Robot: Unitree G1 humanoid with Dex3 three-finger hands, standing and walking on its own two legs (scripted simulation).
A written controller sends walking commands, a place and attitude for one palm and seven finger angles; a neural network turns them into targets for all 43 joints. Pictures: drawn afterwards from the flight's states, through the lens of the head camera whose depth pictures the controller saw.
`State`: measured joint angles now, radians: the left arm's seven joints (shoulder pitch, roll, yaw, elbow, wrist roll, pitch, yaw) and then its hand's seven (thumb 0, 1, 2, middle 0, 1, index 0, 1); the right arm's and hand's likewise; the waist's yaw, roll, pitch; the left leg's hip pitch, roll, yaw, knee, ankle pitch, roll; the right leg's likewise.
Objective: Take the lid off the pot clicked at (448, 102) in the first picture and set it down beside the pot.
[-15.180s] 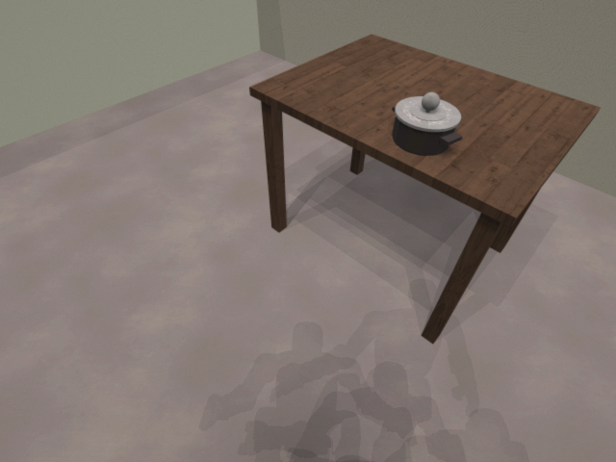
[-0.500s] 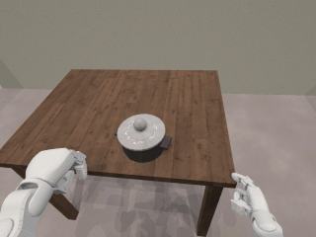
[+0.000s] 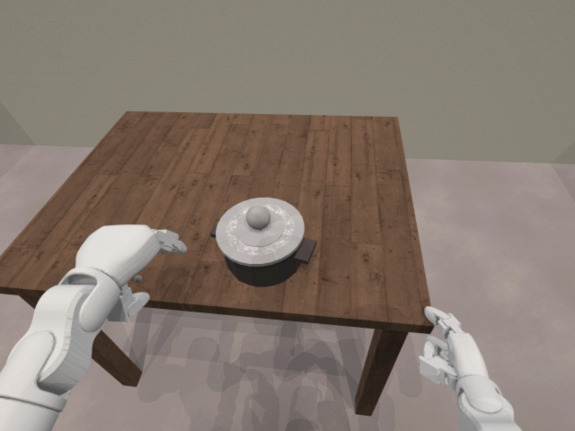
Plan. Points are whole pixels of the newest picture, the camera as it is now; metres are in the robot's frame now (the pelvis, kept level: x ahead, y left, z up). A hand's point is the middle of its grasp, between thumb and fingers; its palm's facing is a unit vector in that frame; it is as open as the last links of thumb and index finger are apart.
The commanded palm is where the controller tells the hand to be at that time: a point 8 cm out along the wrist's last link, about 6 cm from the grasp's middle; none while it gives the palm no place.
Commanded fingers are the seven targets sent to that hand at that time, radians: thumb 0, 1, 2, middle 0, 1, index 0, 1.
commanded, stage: reach forward and open the fingers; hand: left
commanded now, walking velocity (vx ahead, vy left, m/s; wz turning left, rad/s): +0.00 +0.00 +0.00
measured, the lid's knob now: (258, 217) +0.47 +0.12 +0.01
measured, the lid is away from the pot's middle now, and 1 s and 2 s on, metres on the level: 0.00 0.00 0.00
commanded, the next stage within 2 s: move the open hand above the knob in 0.10 s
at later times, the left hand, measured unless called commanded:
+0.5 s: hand (170, 241) +0.34 +0.22 +0.10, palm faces -0.23 -0.08 -0.97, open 10.1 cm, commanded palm +0.32 +0.21 +0.16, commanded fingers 0.00 -0.30 1.41 -0.83 -0.08 -0.83 -0.08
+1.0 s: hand (196, 219) +0.38 +0.19 +0.10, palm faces -0.23 -0.07 -0.97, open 10.1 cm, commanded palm +0.37 +0.19 +0.16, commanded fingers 0.00 -0.30 1.41 -0.83 -0.08 -0.83 -0.08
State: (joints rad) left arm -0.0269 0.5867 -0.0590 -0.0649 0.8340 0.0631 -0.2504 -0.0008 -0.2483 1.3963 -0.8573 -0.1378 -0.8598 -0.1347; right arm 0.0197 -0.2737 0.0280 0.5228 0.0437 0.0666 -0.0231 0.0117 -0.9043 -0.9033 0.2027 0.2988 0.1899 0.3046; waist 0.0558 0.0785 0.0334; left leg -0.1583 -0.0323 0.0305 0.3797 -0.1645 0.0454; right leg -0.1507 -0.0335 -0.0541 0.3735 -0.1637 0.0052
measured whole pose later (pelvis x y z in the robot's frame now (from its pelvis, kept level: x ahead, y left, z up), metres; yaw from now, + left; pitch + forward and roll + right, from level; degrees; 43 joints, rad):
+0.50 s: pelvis +0.01 -0.01 +0.00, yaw +0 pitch -2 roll +0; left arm -0.27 0.57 -0.15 0.12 0.84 0.16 -0.30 0.00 -0.29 1.41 -0.84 -0.08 -0.84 -0.08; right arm 0.03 -0.28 0.04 0.50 0.07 0.07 0.00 0.01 -0.91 -0.90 0.20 0.30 0.28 0.36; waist 0.02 0.07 0.01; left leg -0.18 -0.03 0.02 0.40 -0.18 0.04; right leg -0.18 -0.03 -0.06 0.41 -0.19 0.00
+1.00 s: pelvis +0.02 -0.01 +0.00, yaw +0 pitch +0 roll +0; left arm -0.43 0.53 -0.21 0.26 0.84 0.16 -0.30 0.00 -0.29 1.41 -0.84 -0.08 -0.84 -0.08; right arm 0.04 -0.27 0.05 0.48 0.09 0.07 0.00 0.01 -0.91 -0.90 0.20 0.30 0.35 0.40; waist 0.00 0.07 0.00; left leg -0.21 -0.02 0.02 0.41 -0.20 0.03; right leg -0.21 -0.02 -0.06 0.42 -0.21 -0.01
